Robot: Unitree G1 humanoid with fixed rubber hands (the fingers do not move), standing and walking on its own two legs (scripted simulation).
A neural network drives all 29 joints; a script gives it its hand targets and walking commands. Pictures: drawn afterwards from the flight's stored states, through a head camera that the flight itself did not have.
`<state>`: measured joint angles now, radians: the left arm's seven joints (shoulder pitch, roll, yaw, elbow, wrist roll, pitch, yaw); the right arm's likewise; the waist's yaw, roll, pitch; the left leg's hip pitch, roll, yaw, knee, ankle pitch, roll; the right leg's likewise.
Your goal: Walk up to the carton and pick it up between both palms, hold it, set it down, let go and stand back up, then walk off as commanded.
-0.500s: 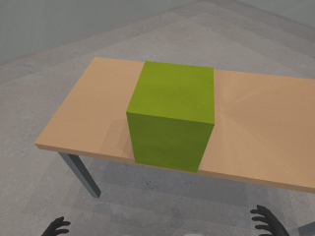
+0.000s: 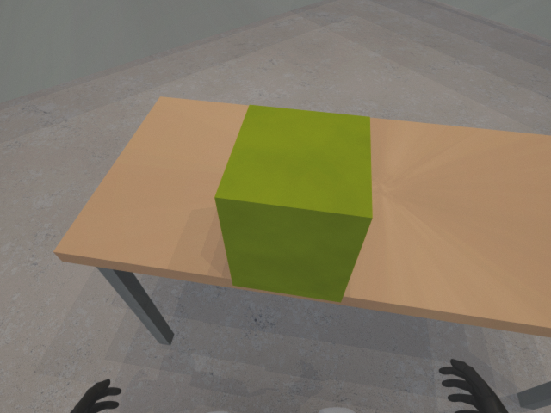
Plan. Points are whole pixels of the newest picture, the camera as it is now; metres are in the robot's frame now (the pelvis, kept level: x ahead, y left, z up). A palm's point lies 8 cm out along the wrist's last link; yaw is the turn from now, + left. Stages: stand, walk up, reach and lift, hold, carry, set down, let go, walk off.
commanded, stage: walk up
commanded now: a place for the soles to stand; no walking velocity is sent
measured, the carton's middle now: (296, 206) +0.43 -0.03 +0.02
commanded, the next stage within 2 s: none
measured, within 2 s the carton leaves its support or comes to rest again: neither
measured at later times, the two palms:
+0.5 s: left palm out of the picture +0.11 +0.29 -0.08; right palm out of the picture +0.12 -0.29 -0.08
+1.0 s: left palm out of the picture +0.12 +0.30 -0.09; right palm out of the picture +0.12 -0.29 -0.07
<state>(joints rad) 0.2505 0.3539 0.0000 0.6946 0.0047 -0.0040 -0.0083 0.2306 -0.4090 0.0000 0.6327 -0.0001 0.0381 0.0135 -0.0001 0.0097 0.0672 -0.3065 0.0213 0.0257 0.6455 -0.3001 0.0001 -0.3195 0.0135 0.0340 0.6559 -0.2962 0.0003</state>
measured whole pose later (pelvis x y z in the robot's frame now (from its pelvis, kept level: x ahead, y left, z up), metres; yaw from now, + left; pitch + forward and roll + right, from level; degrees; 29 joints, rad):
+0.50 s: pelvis +0.00 +0.01 +0.00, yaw -1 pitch -2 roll +0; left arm 0.25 0.36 0.00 0.69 0.00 0.00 0.00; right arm 0.23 -0.41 0.00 0.63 0.00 0.04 0.01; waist 0.00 0.01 0.07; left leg -0.30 0.02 0.04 0.65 -0.30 0.00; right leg -0.32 0.01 0.05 0.66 -0.30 0.00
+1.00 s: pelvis +0.00 +0.01 +0.00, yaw -1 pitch -2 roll +0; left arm 0.25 0.37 0.00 0.70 0.00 0.00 0.00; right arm 0.23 -0.41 0.00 0.63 0.00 0.03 0.02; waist 0.00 0.00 0.07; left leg -0.31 0.02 0.05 0.65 -0.32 0.01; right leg -0.32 0.02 0.06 0.65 -0.30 0.00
